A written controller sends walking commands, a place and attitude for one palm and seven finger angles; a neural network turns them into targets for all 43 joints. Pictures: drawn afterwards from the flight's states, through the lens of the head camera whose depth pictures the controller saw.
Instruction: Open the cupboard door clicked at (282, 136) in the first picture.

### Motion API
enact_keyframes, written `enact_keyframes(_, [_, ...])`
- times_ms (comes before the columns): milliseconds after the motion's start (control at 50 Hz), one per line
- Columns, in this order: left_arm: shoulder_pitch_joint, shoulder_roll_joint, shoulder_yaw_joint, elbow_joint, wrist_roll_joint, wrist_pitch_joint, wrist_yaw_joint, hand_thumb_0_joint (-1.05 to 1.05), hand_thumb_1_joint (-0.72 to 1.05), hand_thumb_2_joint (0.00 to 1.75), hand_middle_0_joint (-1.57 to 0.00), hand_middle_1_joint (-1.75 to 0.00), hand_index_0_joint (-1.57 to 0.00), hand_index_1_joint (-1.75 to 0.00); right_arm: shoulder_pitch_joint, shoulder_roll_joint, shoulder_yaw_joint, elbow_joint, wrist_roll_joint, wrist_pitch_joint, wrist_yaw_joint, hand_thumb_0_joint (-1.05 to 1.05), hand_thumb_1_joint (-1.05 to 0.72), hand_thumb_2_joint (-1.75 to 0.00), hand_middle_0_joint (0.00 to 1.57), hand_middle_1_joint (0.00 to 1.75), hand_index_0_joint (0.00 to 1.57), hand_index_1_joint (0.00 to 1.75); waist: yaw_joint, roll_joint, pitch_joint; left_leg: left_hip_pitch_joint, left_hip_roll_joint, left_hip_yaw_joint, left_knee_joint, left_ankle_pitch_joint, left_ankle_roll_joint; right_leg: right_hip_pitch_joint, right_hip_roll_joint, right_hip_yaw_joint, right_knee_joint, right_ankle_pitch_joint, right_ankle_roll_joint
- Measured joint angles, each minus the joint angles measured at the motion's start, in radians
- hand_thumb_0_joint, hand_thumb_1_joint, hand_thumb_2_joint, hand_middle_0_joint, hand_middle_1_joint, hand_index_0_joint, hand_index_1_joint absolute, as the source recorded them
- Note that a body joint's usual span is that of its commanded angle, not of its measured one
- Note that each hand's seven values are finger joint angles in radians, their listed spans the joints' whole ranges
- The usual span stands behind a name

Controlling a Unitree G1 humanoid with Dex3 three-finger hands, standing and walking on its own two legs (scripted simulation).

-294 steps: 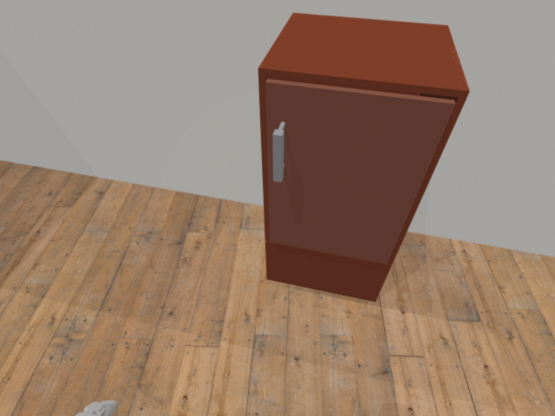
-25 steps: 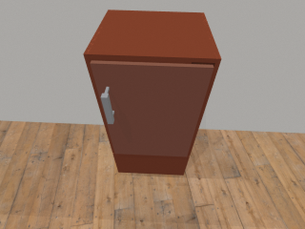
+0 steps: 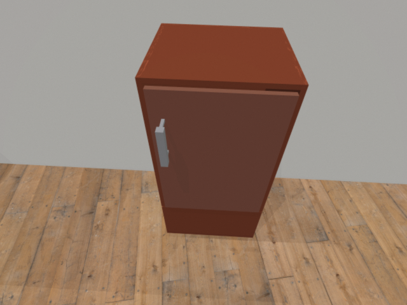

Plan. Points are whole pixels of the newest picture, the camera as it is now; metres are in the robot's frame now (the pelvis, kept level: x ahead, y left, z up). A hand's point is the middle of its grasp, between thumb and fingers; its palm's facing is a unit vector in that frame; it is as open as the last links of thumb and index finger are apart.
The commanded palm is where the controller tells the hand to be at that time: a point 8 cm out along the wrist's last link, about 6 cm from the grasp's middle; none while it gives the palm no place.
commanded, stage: look again from close up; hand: left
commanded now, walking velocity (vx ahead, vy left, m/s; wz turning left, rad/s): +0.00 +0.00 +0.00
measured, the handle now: (163, 143) +0.57 +0.16 -0.05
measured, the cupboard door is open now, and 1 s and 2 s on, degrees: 0 0 0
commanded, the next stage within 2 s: raise the hand with hooked fingers in 0.56 s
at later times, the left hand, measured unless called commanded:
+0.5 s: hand out of the picture +0.04 +0.14 -0.17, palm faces +0.00 -0.98 -0.18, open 7.3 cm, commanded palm none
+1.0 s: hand (153, 246) +0.24 +0.13 -0.03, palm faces +0.00 -1.00 -0.01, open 8.1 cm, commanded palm +0.17 +0.20 -0.06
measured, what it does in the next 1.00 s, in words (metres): lowers itself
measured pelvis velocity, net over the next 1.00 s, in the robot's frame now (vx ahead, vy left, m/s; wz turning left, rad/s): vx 0.04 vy -0.05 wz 0.02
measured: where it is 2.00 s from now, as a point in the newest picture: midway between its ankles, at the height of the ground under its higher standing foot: outside the picture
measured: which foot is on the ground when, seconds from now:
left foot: down 0.00-1.00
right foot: down 0.00-1.00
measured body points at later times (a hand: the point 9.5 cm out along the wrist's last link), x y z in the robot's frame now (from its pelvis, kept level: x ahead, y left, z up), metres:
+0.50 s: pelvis +0.03 -0.03 +0.01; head +0.04 -0.02 +0.46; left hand +0.04 +0.19 -0.15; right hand +0.04 -0.25 -0.15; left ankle +0.04 +0.06 -0.73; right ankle +0.06 -0.14 -0.73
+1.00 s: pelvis +0.04 -0.05 -0.06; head +0.08 -0.04 +0.39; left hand +0.24 +0.18 -0.03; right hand +0.25 -0.31 -0.10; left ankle +0.04 +0.06 -0.74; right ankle +0.06 -0.14 -0.73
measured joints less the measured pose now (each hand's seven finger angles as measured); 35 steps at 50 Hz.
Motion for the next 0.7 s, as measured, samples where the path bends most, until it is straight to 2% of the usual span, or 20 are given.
enact_keyframes(280, [-0.033,-0.028,-0.017,0.036,-0.007,-0.021,0.003,0.01,0.91,0.9,-0.2,-0.3,-0.2,-0.3,0.009,0.033,0.016,0.065,0.007,-0.023,-0.006,0.01,-0.91,-0.9,0.2,0.3,0.2,0.3,-0.011,-0.015,-0.004,0.02,0.017,-0.006,-0.031,-0.004,-0.022,0.017,0.018,-0.001,-0.029,0.001,0.006])
enact_keyframes(680, [-0.081,-0.007,-0.02,0.067,-0.015,-0.039,0.02,0.01,0.92,0.9,-0.2,-0.3,-0.2,-0.3,-0.027,0.035,0.026,0.119,0.014,-0.039,-0.014,0.01,-0.91,-0.9,0.2,0.3,0.2,0.3,-0.008,-0.012,0.003,0.069,0.05,-0.016,-0.038,-0.04,-0.052,0.075,0.052,-0.01,-0.059,-0.025,-0.018])
enact_keyframes(700, [-0.035,-0.005,0.0,-0.084,-0.058,0.026,0.023,0.02,0.93,0.9,-0.21,-0.3,-0.2,-0.3,-0.014,0.03,0.03,0.076,0.026,-0.041,-0.019,0.01,-0.92,-0.9,0.2,0.3,0.2,0.3,-0.011,-0.011,0.009,0.063,0.051,-0.018,-0.022,-0.049,-0.053,0.072,0.053,-0.012,-0.048,-0.03,-0.018])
